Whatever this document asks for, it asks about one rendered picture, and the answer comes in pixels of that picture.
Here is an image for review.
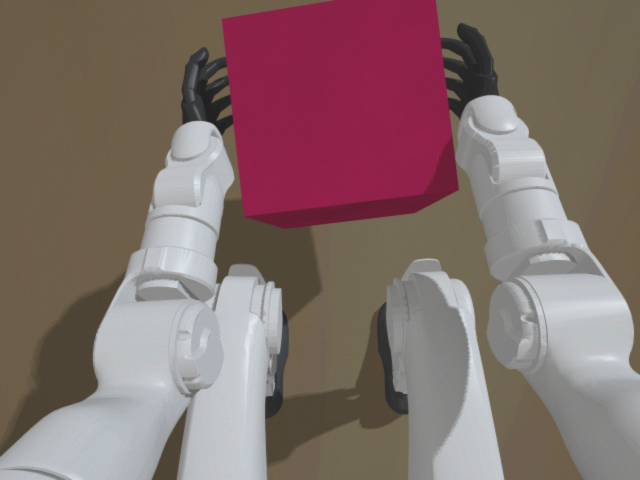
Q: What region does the robot right upper arm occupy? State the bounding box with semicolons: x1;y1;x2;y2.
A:
486;273;640;480

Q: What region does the left robot thigh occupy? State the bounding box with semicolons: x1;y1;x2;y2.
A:
177;276;283;480

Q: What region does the robot left forearm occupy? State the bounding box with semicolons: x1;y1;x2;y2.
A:
93;121;235;378

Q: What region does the right robot shin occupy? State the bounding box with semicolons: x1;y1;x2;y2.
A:
391;259;475;392

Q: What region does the robot left hand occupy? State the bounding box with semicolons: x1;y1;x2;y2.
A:
181;47;233;136

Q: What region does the carton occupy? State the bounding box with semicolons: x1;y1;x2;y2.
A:
222;0;459;229

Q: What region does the robot left upper arm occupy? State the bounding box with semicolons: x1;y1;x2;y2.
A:
0;299;224;480

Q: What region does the robot right hand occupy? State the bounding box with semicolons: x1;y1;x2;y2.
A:
440;23;499;120

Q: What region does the robot right forearm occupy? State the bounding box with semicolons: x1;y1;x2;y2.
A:
455;95;634;353

